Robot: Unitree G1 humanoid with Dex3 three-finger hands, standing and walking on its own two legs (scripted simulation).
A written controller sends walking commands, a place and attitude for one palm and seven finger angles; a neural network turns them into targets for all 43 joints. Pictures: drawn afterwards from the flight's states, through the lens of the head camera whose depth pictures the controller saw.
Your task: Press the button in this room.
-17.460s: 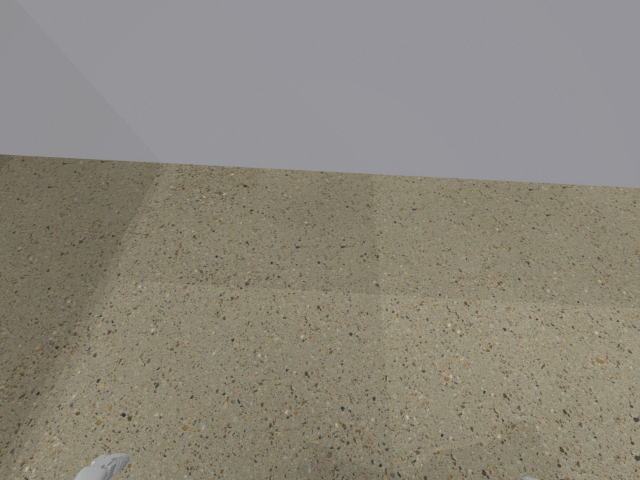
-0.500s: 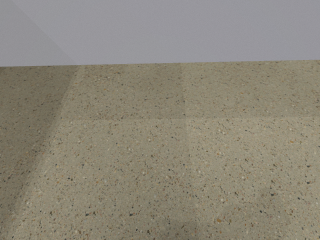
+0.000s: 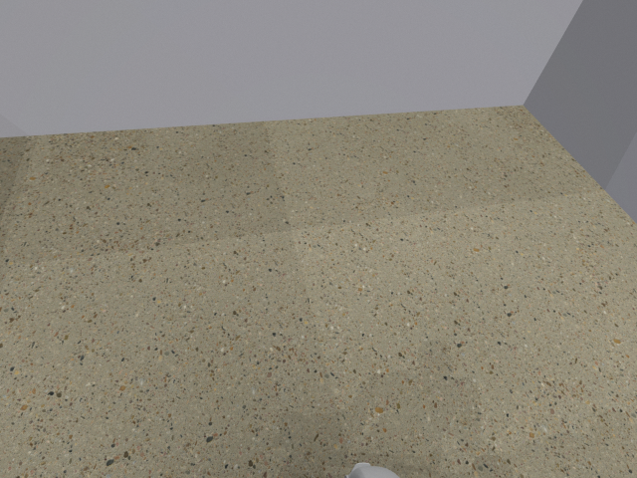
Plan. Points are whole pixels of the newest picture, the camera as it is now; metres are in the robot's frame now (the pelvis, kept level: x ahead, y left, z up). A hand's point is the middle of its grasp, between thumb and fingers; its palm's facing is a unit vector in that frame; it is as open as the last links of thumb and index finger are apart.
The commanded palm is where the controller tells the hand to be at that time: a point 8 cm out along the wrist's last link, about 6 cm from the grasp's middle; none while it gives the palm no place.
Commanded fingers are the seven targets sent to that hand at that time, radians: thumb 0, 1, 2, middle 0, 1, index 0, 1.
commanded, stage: turn or walk to find it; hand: left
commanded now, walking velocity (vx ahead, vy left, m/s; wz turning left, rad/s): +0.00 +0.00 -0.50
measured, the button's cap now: out of the picture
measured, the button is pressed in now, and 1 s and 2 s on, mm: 0 0 0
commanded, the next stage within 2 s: none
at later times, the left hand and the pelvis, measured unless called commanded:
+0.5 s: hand (238, 465) +0.16 +0.11 -0.15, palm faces -0.28 -0.92 -0.27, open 7.4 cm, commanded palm none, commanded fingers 0.00 0.90 0.90 -0.20 -0.30 -0.20 -0.30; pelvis -0.02 -0.04 -0.01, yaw -16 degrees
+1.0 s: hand out of the picture +0.07 +0.14 -0.16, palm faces -0.38 -0.90 -0.23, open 7.4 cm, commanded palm none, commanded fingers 0.00 0.90 0.90 -0.20 -0.30 -0.20 -0.30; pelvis -0.04 -0.03 +0.01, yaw -29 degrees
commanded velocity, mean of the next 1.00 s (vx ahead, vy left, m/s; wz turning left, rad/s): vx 0.00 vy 0.00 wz -0.50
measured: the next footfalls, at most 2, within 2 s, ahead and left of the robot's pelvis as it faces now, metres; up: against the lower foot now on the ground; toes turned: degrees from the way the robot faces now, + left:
right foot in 0.44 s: +0.00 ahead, -0.14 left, +0.00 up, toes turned -21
left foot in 1.08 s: +0.05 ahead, +0.08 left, +0.00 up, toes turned -31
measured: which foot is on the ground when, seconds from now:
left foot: down 0.00-0.44, up 0.46-1.00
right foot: up 0.00-0.42, down 0.44-1.00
